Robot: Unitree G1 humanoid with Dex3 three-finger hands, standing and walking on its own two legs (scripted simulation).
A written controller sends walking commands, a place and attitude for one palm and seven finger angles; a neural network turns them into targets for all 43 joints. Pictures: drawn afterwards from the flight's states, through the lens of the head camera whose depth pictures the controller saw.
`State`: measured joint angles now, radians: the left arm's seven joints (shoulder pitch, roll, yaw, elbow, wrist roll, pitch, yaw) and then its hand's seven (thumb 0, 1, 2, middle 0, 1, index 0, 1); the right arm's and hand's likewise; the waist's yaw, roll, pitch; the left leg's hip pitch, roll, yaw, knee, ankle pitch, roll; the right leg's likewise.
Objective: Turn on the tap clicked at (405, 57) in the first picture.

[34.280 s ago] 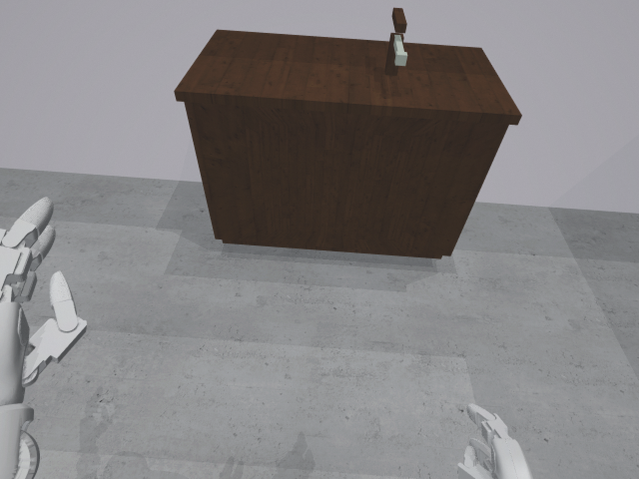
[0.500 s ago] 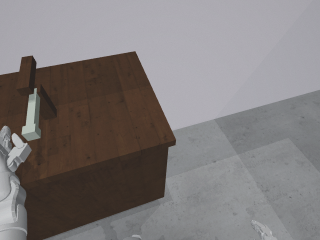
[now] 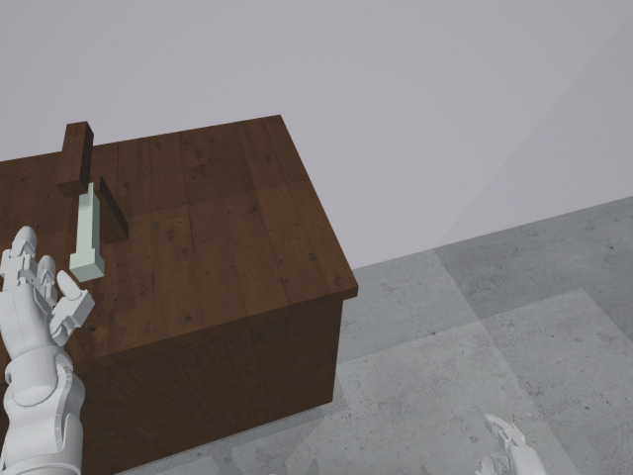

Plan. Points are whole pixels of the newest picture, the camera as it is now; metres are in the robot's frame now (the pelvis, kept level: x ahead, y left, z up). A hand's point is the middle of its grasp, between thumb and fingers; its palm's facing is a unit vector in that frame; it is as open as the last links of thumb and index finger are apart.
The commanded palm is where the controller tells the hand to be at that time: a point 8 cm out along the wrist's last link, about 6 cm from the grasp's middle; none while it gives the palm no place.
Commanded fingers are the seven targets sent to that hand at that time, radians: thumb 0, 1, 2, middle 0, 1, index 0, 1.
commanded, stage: push the lever round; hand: left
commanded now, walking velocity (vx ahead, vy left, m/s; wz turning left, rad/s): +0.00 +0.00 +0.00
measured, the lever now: (87, 265) +0.33 +0.31 +0.09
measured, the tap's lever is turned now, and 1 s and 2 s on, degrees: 2 26 51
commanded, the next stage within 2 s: none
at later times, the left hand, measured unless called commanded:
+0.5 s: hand (122, 287) +0.31 +0.26 +0.08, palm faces +0.61 -0.79 -0.07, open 7.6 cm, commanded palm +0.26 +0.29 +0.08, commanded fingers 0.00 0.90 0.90 -0.15 -0.15 -0.15 -0.15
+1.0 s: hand (160, 275) +0.33 +0.22 +0.09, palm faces +0.68 -0.73 -0.07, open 7.6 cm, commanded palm +0.28 +0.25 +0.08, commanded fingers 0.00 0.90 0.90 -0.15 -0.15 -0.15 -0.15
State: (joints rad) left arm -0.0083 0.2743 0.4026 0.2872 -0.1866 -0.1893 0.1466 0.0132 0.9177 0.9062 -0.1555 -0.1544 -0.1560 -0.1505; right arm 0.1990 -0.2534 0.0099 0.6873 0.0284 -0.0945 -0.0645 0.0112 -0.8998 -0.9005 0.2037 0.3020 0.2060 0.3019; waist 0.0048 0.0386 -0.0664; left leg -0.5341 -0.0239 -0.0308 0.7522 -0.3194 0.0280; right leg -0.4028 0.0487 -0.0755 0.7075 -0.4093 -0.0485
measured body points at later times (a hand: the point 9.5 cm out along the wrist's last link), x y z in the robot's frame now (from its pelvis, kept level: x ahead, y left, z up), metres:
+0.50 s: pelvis -0.01 +0.00 +0.00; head +0.01 -0.01 +0.45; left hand +0.27 +0.30 +0.09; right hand +0.14 -0.25 -0.10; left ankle +0.04 +0.10 -0.71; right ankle -0.03 -0.09 -0.71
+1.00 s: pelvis +0.00 -0.01 +0.00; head +0.00 -0.03 +0.45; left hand +0.29 +0.25 +0.09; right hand +0.16 -0.25 -0.11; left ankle +0.04 +0.10 -0.71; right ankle -0.03 -0.09 -0.71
